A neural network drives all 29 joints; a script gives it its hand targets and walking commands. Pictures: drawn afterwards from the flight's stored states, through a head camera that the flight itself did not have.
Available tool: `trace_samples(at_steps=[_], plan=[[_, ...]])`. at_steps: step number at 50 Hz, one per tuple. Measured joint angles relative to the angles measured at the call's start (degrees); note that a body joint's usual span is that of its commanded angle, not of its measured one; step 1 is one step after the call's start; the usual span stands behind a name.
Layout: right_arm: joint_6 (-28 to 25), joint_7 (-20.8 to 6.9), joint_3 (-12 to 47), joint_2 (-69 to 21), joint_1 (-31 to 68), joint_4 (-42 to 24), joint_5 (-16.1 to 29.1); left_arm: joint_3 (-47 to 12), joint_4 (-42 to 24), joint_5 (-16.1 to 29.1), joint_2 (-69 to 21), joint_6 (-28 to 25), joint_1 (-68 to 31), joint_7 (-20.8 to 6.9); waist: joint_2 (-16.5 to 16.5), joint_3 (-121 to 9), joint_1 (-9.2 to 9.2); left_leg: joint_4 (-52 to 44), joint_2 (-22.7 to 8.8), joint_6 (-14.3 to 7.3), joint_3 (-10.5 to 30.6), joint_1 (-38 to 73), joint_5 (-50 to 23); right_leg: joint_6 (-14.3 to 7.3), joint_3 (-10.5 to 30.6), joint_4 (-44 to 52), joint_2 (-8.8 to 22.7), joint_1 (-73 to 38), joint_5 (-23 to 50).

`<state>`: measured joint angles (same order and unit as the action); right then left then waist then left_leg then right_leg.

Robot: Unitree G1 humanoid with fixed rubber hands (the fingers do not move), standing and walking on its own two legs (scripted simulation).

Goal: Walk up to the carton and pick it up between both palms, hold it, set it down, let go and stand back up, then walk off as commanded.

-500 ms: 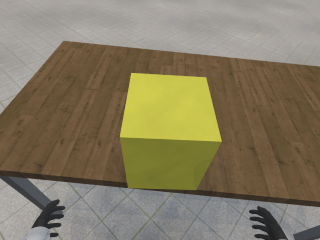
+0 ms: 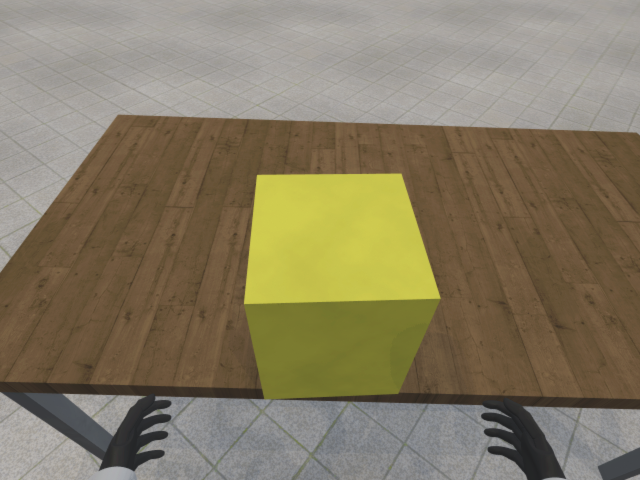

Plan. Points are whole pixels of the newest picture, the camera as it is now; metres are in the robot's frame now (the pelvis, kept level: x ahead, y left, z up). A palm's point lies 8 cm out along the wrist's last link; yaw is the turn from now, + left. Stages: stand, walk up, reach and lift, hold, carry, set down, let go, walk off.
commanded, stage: reach and lift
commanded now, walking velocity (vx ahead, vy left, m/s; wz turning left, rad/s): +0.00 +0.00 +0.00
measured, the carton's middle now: (331, 289) +0.37 -0.01 +0.02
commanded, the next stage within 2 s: none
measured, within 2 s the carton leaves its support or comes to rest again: neither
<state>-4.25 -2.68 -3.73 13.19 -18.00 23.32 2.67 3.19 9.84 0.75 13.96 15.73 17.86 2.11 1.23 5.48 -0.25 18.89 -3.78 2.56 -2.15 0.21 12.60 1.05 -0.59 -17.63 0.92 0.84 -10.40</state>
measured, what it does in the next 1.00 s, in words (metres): stands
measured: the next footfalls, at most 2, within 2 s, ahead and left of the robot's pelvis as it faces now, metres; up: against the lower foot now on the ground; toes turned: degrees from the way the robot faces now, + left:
none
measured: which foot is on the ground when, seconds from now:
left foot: down 0.00-1.00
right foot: down 0.00-1.00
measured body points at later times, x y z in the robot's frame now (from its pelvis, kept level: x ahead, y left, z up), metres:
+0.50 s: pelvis -0.01 +0.00 +0.00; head -0.04 +0.00 +0.45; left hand +0.16 +0.22 +0.00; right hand +0.17 -0.23 +0.01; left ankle -0.02 +0.14 -0.75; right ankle +0.00 -0.13 -0.75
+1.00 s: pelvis -0.01 -0.01 +0.00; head -0.03 +0.00 +0.45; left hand +0.19 +0.21 +0.05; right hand +0.21 -0.21 +0.06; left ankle -0.02 +0.14 -0.75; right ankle +0.00 -0.13 -0.75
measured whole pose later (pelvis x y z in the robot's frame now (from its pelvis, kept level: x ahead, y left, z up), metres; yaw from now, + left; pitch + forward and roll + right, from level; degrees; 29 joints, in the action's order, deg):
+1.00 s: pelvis -0.01 -0.01 +0.00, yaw +1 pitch -6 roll +0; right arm 5.2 3.1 -2.0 10.1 -20.3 -8.8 11.9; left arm -0.7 -13.8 8.7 9.1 14.2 19.1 7.2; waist 0.4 4.2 2.3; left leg 17.7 -3.5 2.9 -0.5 -0.9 10.7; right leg 0.5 -0.2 -17.7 0.4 2.0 -9.6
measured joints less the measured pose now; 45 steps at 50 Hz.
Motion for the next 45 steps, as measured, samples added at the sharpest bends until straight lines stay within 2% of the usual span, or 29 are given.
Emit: trace_samples(at_steps=[9, 22, 37, 45], plan=[[1.3, -0.9, -0.5, -0.2, -3.6, -7.7, 2.3, -0.4, -4.6, 1.0, -1.9, -3.0, 3.2, 1.2, -0.3, -0.9, 0.62, -1.7, 0.1, -0.2, -0.2, 0.4, -1.3, 0.0, 0.3, 2.2, 0.0, -0.5, 1.6], [3.9, 0.4, -0.7, -1.8, -6.2, -19.2, 4.5, -2.6, -9.7, 4.4, -4.1, -7.2, 5.3, 2.4, -1.6, -1.4, 0.96, -1.5, 0.3, -0.2, 0.6, -0.1, -2.0, 0.0, -0.1, 1.9, 0.1, -0.3, 2.0], [5.3, 3.7, 2.1, -5.1, -8.3, -29.9, 7.1, -4.7, -18.2, 6.2, -5.3, -8.4, 6.6, 4.1, -0.7, -1.3, 2.25, -1.4, 0.2, 0.2, 1.4, -0.4, -2.2, -0.5, -0.2, 1.1, -0.3, 0.0, 1.6], [7.0, 5.1, 2.0, -4.2, -6.2, -31.3, 8.5, -4.8, -21.8, 7.2, -5.5, -5.4, 5.0, 4.8, -0.6, -1.2, 2.59, -1.2, 0.2, 0.3, 1.5, -0.4, -1.9, -0.6, 0.2, 0.3, -0.5, 0.3, 1.0]])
